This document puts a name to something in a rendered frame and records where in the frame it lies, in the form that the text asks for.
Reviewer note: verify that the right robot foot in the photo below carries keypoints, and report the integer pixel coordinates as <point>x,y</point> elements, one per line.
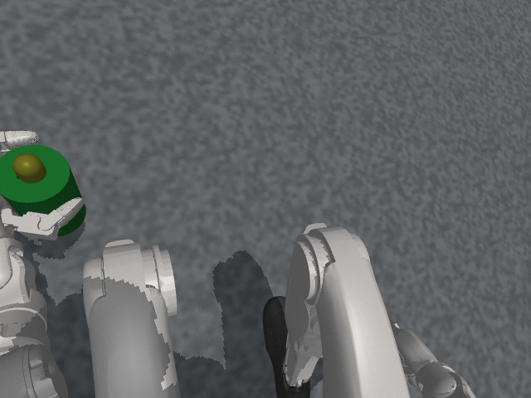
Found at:
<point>275,332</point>

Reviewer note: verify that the left robot hand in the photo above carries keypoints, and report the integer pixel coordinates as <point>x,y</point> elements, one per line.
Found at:
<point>33,224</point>

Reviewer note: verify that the bottle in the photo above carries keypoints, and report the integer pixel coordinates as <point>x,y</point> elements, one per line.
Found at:
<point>39,179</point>

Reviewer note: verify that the right robot arm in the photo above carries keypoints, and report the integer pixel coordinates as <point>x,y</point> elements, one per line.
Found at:
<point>437,380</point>

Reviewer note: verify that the left robot arm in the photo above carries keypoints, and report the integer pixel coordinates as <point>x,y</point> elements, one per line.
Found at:
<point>27,366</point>

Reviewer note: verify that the right robot hand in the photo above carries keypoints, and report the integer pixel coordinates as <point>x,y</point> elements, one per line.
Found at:
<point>413,352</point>

